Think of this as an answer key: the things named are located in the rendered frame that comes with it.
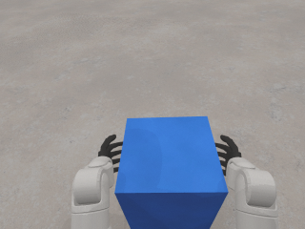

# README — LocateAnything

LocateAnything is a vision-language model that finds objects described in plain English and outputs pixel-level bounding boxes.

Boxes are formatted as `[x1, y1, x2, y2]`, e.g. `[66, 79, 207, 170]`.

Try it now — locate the right robot hand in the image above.
[215, 135, 242, 176]

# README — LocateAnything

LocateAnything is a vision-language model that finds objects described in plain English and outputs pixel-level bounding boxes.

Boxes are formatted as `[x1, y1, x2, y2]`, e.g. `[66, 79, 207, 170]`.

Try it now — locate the left robot hand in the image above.
[98, 135, 123, 173]

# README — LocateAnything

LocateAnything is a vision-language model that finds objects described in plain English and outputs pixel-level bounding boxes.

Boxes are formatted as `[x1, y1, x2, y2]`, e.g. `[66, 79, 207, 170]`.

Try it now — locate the carton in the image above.
[114, 116, 229, 229]

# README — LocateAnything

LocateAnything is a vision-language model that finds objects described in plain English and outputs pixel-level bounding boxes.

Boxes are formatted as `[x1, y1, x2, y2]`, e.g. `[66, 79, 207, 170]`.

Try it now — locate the robot right forearm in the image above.
[226, 156, 279, 229]

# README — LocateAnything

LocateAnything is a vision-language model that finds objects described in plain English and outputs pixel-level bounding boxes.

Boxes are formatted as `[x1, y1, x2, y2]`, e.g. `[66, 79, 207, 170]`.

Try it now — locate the robot left forearm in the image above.
[71, 156, 115, 229]

